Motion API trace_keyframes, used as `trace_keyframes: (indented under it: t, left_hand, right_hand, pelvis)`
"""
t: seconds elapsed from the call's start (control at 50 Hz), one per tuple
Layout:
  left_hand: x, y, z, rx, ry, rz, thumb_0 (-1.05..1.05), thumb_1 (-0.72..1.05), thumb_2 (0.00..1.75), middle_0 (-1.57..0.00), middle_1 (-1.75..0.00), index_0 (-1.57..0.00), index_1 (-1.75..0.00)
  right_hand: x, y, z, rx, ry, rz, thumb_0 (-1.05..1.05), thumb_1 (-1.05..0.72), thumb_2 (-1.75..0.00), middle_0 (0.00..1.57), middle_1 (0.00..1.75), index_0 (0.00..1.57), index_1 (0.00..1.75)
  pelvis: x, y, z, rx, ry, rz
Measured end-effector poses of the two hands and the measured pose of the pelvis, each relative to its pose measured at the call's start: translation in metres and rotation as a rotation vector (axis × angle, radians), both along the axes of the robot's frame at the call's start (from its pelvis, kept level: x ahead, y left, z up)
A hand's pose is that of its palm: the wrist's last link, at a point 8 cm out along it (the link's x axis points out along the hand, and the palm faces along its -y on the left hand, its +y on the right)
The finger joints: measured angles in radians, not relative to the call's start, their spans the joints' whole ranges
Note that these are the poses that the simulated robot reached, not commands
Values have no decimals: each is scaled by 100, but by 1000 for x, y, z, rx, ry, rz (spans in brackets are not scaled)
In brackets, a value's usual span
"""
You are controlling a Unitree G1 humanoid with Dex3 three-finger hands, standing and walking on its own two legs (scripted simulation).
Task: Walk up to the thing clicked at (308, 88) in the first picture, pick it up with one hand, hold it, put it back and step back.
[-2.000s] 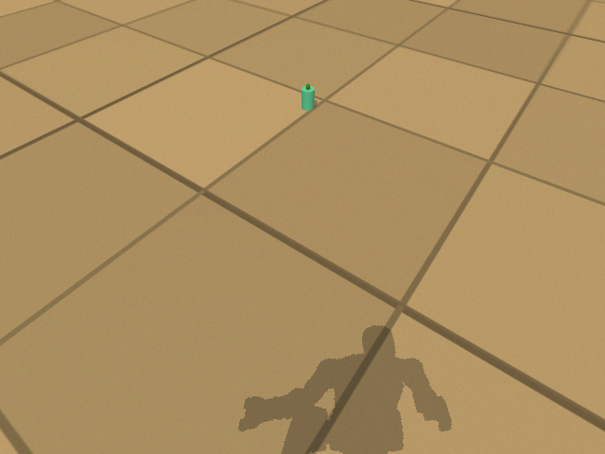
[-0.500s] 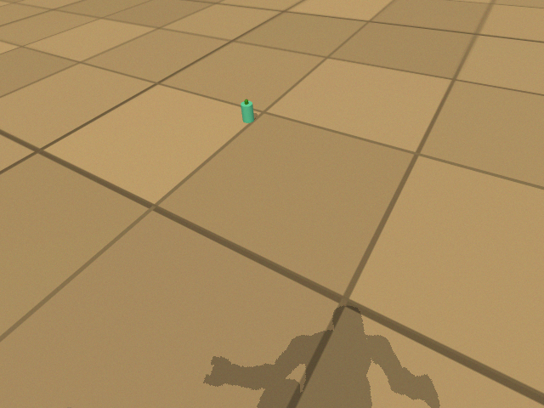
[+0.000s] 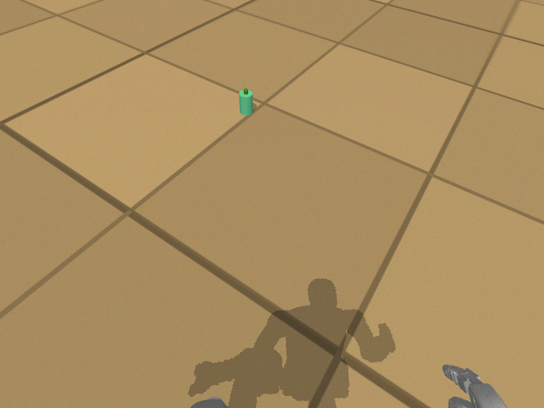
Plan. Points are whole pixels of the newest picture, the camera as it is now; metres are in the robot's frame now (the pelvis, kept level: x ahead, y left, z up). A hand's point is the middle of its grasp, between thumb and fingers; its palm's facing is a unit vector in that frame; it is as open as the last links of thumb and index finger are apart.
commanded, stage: walk up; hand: left
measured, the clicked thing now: (246, 100) +1.84 +0.19 -0.68
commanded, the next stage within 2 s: none
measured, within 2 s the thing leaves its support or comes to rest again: neither
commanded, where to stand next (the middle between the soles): +1.47 -0.01 m, yaw -3 degrees
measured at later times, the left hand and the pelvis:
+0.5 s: hand (171, 265) +0.38 +0.21 -0.10, palm faces -0.02 -0.91 -0.41, open 7.4 cm; pelvis +0.30 -0.06 +0.01, yaw -1 degrees
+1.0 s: hand (177, 178) +0.64 +0.26 -0.13, palm faces -0.07 -0.94 -0.32, open 7.4 cm; pelvis +0.57 -0.01 +0.02, yaw -2 degrees
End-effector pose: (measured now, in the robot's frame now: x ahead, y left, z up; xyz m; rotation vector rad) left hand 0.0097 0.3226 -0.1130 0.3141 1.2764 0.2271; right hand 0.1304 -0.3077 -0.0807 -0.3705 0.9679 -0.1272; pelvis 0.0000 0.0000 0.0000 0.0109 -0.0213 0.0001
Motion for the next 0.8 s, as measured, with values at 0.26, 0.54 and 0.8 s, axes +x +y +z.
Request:
trace_keyframes:
  t: [0.26,0.54,0.8]
  left_hand:
    - [272,-31,44,30,-215,-205,1,91,90,-20,-30,-20,-30]
    - [363,-68,51,48,-158,-72,0,91,90,-20,-30,-20,-30]
    - [459,-18,-2,15,5,20,1,91,90,-20,-30,-20,-30]
  right_hand:
    - [50,-47,-20,29,160,-158,1,-90,-90,21,30,21,30]
    - [268,-70,-18,57,125,-57,1,-91,-90,21,30,20,30]
    - [480,-29,-1,-25,17,31,1,-91,-90,21,30,20,30]
  pelvis:
    - [162,-29,7,35,-11,-35]
    - [320,-62,18,-16,-11,-19]
    - [475,-24,-5,-28,-12,-6]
